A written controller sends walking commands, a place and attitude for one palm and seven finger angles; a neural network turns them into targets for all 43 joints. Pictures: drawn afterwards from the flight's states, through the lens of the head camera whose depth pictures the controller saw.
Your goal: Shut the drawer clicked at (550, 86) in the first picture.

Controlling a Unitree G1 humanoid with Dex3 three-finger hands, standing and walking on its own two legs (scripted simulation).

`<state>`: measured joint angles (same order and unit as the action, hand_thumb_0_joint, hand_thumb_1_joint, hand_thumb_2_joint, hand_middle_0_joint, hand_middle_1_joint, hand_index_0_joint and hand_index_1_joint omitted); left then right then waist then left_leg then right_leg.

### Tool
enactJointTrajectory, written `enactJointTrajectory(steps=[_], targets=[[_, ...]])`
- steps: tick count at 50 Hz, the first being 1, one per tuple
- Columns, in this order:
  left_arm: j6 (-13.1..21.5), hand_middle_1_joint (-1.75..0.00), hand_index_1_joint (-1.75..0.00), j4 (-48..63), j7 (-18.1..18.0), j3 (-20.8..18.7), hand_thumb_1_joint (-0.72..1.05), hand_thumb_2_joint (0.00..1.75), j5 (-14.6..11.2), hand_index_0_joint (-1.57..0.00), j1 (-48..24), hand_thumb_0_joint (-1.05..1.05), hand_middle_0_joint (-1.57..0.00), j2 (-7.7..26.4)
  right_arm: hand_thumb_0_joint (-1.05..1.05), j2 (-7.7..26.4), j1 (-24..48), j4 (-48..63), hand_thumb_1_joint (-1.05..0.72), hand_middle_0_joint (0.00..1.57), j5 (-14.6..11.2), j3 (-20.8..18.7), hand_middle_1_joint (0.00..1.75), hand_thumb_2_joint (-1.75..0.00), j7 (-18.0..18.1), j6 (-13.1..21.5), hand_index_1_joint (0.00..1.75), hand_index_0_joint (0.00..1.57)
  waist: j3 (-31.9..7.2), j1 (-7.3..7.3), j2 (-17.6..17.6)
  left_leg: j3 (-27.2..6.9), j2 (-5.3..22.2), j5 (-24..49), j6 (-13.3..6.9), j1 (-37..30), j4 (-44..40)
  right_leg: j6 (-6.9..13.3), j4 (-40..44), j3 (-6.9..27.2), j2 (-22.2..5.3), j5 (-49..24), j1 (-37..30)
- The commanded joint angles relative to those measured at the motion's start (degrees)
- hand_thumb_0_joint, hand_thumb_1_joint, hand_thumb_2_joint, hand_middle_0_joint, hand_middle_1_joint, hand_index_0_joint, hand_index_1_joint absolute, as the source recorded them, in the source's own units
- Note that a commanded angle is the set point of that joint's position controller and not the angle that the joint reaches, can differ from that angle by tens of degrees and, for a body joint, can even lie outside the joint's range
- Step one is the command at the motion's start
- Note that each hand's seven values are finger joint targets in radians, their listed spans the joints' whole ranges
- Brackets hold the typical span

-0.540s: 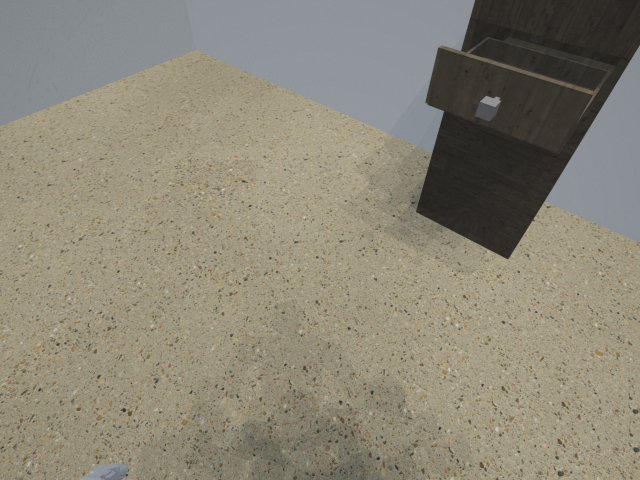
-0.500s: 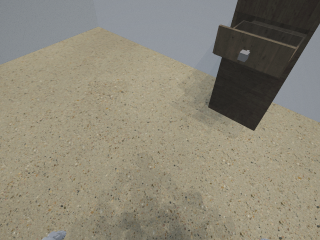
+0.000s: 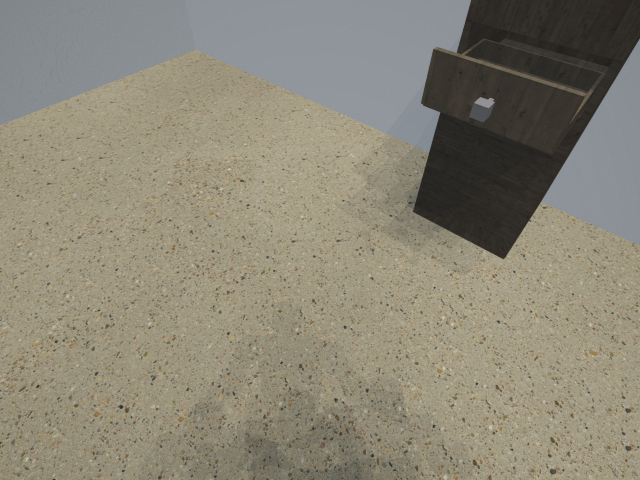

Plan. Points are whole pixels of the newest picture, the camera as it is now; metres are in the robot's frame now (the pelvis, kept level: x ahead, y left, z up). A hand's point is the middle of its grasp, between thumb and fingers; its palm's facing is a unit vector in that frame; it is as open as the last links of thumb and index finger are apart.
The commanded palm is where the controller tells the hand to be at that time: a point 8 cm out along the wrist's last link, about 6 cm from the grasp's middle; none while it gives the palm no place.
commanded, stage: stand and wait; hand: left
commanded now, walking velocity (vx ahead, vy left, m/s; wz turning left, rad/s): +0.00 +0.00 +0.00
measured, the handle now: (485, 106) +1.00 -0.37 -0.04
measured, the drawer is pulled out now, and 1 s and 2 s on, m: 0.25 0.25 0.25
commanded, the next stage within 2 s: look at it before walking up in 0.30 s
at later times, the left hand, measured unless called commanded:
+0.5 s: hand out of the picture +0.07 +0.24 -0.15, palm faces -0.02 -0.94 -0.33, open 7.3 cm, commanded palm none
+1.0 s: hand out of the picture +0.06 +0.25 -0.15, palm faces -0.02 -0.94 -0.34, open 7.3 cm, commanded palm none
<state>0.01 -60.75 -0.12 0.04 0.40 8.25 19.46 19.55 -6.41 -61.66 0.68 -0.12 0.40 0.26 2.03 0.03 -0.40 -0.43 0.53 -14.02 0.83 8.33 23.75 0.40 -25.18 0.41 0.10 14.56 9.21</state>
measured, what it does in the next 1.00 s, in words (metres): stands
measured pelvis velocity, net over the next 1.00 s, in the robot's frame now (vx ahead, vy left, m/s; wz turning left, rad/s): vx -0.01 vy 0.00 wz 0.00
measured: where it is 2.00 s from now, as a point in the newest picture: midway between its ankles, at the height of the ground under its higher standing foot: (334, 467)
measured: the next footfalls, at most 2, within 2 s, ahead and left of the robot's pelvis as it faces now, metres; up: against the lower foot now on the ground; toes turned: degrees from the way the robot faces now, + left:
left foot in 1.80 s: +0.40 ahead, +0.05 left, +0.00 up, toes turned -9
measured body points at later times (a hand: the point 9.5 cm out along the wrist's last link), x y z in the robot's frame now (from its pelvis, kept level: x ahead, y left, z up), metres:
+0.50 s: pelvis -0.01 +0.00 +0.00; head -0.01 +0.00 +0.45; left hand +0.07 +0.29 -0.13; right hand +0.06 -0.30 -0.13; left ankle -0.01 +0.13 -0.74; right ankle -0.01 -0.11 -0.74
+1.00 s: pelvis -0.01 +0.00 +0.00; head -0.01 +0.00 +0.45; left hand +0.06 +0.29 -0.13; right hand +0.07 -0.30 -0.13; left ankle -0.01 +0.13 -0.74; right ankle -0.01 -0.11 -0.74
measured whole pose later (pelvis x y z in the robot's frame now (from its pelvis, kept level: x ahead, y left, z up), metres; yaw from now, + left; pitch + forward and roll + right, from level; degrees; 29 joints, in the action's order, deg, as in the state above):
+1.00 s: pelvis -0.01 +0.00 +0.00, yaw +0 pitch -2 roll +0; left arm 0.5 -62.7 0.1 0.1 0.5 8.0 19.6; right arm 19.6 -6.6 -63.8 0.4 0.1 0.2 0.6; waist 2.0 0.0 -0.2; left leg -0.4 1.0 -11.3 1.2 7.3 20.4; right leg 0.6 -21.9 0.5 0.5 11.8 8.3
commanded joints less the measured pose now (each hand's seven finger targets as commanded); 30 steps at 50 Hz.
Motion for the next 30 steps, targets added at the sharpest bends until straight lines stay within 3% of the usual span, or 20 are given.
enactJointTrajectory(steps=[1, 15, 23, 30], targets=[[1.6, -0.30, -0.30, 3.8, -0.8, -2.3, 0.90, 0.90, 0.0, -0.20, -3.1, 0.00, -0.20, 12.0, 0.00, 11.1, 3.4, 3.4, -0.90, 0.20, -0.1, -2.1, 0.30, -0.90, 0.5, 1.7, 0.30, 0.20, -5.7, 0.15, 0.2, -4.0, 5.9, 13.0, -2.4, -1.1, -3.1, 1.8, 3.8, 5.4, -7.2, -15.1, -2.5], [1.4, -0.30, -0.30, 2.8, -0.5, -2.1, 0.90, 0.90, 0.1, -0.20, -3.5, 0.00, -0.20, 12.2, 0.00, 11.3, 2.5, 1.9, -0.90, 0.20, -0.1, -1.9, 0.30, -0.90, 0.3, 1.4, 0.30, 0.20, -2.3, 0.02, 0.1, -4.6, 5.7, 6.1, -2.1, 0.3, -5.3, 1.7, 7.2, 6.7, -7.0, -4.9, 0.6], [1.6, -0.30, -0.30, 2.8, -0.5, -2.2, 0.90, 0.90, 0.1, -0.20, -3.3, 0.00, -0.20, 12.0, 0.00, 11.4, 2.2, 1.8, -0.90, 0.20, -0.2, -1.9, 0.30, -0.90, 0.3, 1.7, 0.30, 0.20, -4.1, 0.04, 0.5, -4.8, 6.1, 9.5, -2.1, -0.6, -5.1, 1.7, 6.3, 6.2, -6.9, -9.5, -0.8], [1.5, -0.30, -0.30, 2.6, -0.5, -2.1, 0.90, 0.90, 0.2, -0.20, -3.3, 0.00, -0.20, 11.9, 0.00, 11.4, 2.2, 1.6, -0.90, 0.20, -0.2, -1.8, 0.30, -0.90, 0.4, 1.7, 0.30, 0.20, -3.1, 0.01, 0.3, -4.8, 6.2, 8.3, -2.1, -0.5, -5.8, 1.6, 6.8, 6.2, -6.9, -8.1, -0.2]])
